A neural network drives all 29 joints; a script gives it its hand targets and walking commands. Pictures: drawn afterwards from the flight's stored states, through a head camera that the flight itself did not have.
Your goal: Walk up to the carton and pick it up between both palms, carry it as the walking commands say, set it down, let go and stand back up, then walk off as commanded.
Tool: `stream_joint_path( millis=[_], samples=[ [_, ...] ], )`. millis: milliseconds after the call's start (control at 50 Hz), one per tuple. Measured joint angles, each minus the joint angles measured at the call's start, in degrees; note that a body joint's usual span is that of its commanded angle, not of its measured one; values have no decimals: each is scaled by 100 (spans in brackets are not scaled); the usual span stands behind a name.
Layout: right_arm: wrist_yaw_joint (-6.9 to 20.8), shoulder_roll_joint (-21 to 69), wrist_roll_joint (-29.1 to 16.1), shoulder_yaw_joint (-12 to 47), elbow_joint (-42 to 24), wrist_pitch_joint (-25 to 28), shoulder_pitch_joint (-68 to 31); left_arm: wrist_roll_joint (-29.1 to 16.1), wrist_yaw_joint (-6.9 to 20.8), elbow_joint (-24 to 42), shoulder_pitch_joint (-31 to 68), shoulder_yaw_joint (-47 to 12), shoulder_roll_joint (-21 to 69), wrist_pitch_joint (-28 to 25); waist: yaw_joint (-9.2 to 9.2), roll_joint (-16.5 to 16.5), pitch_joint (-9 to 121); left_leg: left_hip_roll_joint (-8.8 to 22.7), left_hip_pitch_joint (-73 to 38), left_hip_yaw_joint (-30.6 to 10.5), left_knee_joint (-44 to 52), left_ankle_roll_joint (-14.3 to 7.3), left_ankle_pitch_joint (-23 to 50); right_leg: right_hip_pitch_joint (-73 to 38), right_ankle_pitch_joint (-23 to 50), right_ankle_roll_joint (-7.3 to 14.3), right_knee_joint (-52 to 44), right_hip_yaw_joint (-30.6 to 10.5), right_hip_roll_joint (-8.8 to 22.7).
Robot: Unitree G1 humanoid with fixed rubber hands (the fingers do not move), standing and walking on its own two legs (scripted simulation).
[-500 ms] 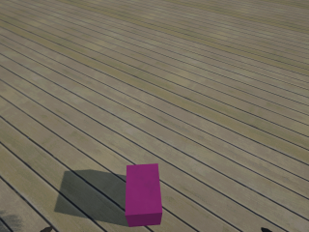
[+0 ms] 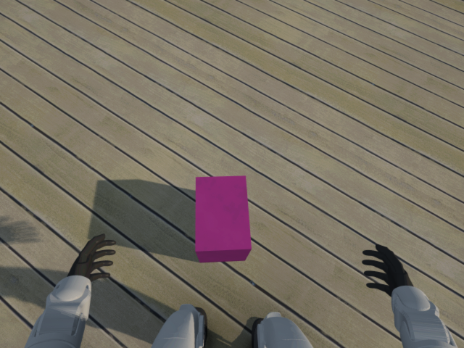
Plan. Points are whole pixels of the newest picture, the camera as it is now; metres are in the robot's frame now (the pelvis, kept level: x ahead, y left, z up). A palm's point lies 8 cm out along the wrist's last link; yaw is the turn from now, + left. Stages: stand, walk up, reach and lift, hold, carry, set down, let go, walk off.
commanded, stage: reach and lift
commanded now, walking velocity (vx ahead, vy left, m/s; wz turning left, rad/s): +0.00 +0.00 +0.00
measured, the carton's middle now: (221, 221) +0.49 +0.02 -0.62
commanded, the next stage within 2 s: none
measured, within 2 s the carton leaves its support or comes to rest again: neither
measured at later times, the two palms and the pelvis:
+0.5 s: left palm (123, 216) +0.36 +0.23 -0.14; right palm (336, 209) +0.38 -0.23 -0.14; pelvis -0.05 -0.02 -0.05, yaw +1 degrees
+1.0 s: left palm (154, 180) +0.47 +0.19 -0.20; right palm (303, 181) +0.47 -0.18 -0.20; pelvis -0.05 +0.00 -0.08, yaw -2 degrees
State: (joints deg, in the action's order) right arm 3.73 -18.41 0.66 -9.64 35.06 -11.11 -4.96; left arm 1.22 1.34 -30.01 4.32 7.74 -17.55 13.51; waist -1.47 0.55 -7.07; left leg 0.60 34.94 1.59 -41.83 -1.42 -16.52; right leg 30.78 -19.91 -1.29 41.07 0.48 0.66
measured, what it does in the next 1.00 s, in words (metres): lowers itself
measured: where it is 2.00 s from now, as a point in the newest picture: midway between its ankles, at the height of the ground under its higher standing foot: outside the picture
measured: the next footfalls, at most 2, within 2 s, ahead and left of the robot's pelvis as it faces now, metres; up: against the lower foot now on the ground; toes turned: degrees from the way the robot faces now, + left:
none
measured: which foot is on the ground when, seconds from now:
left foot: down 0.00-1.00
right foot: down 0.00-1.00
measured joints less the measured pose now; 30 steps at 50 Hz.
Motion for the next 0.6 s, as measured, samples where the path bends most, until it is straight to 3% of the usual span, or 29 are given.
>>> stream_joint_path(
  millis=[100, 240, 320, 440, 600],
  samples=[
    [118, -133, -86, 85, 156, -218, -833, -157, -221, -61, 917, -69, 123, 263, -5, -163, 53, 1, 645, -10, -447, 17, 66, 676, -58, -37, 482, -70, -32],
    [163, -125, -217, 139, 383, -546, -1774, -174, -301, -634, 1707, 160, 288, 582, 121, -144, 103, -7, 1466, 77, -662, -22, 54, 1620, 18, -27, 852, -195, -45],
    [27, -19, -133, 57, 280, -487, -2310, -282, -283, -632, 2238, 282, 299, 429, 221, -45, 1, 14, 1992, 17, -791, 36, 147, 2162, 66, 31, 1040, -147, -74],
    [-206, 122, -217, -41, 607, -613, -3452, -277, -264, -844, 3285, 386, 87, 457, 210, 68, 54, 11, 2745, -165, -1041, 131, 203, 2870, 51, 124, 1316, 21, -87],
    [-448, 411, -60, -397, 1112, -475, -4327, -46, -164, -1405, 4362, 562, 50, 294, 136, -154, 377, -35, 3568, -370, -1109, 159, 234, 3584, 75, 142, 1282, 189, -83]
  ],
)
